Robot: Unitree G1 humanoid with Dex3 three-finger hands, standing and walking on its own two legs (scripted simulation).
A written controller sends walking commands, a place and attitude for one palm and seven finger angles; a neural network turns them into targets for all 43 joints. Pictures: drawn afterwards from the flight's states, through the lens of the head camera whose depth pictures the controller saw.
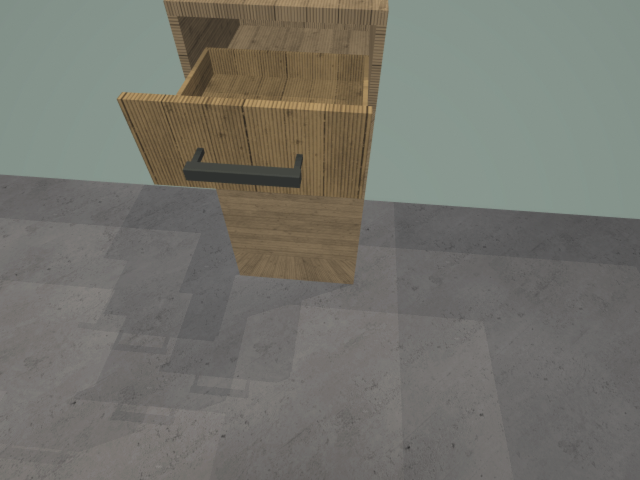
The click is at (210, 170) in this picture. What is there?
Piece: drawer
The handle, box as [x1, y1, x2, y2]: [183, 148, 302, 187]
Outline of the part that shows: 183,168 185,177 189,180 299,187 301,179 300,166 302,154 296,155 295,164 293,168 205,163 200,161 204,152 203,148 197,148 191,161 187,161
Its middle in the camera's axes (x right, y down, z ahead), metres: -0.12 -0.12 +0.63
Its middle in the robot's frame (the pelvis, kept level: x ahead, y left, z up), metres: +0.56 +0.15 +0.06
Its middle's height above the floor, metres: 0.84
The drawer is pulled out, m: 0.30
